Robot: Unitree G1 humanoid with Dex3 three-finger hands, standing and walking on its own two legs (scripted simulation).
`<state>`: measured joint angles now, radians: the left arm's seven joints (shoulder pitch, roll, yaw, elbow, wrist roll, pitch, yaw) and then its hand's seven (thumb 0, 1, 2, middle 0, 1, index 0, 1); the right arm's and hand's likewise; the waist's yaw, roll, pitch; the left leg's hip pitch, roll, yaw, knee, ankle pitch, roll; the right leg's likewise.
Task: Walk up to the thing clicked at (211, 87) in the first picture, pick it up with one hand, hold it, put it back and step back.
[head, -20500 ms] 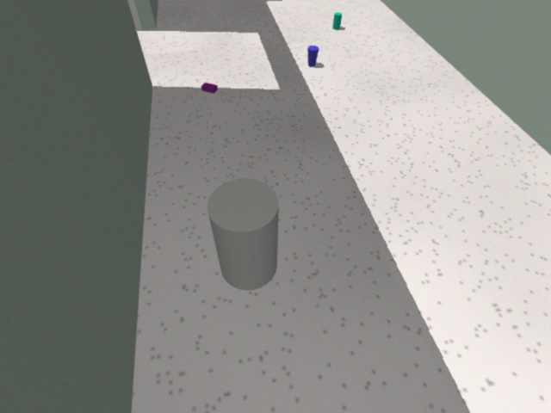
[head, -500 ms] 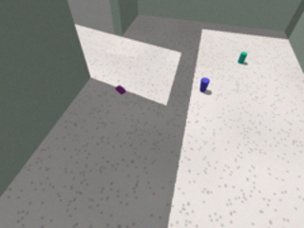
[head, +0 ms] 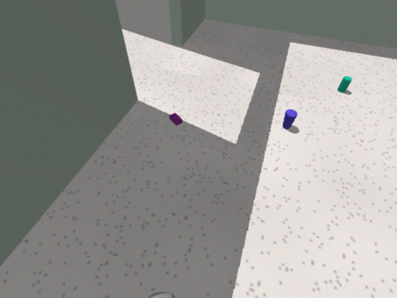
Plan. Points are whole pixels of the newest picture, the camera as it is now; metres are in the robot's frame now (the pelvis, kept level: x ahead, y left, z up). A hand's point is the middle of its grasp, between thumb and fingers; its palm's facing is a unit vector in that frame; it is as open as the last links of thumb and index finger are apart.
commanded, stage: walk up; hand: left
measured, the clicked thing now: (175, 119) +1.39 +0.27 -0.76
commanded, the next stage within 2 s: none
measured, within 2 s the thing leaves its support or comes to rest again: neither
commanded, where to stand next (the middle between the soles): +1.01 -0.01 m, yaw -2 degrees
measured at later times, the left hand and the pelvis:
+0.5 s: hand (89, 222) +0.30 +0.32 -0.13, palm faces -0.12 -0.93 -0.36, open 7.4 cm; pelvis +0.21 +0.04 +0.00, yaw -3 degrees
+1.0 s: hand (127, 163) +0.50 +0.27 -0.14, palm faces -0.05 -0.93 -0.35, open 7.4 cm; pelvis +0.44 +0.00 +0.00, yaw -2 degrees
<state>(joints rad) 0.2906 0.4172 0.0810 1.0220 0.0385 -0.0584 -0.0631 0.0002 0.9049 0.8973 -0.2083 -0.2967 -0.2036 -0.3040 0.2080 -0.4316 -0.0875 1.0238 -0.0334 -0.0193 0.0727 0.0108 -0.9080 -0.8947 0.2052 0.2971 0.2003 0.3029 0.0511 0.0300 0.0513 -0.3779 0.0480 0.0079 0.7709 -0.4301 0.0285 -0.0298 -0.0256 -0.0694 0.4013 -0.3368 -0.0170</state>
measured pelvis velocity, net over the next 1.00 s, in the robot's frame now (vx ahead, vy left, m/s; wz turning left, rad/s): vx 0.44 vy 0.00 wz -0.04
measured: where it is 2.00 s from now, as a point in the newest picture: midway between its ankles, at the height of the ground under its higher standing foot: (212, 188)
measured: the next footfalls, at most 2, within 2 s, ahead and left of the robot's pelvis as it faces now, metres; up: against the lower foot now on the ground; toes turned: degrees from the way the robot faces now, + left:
left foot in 0.08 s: +0.19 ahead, +0.16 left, +0.00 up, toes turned +4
right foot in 0.58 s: +0.43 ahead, -0.12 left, +0.00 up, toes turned -7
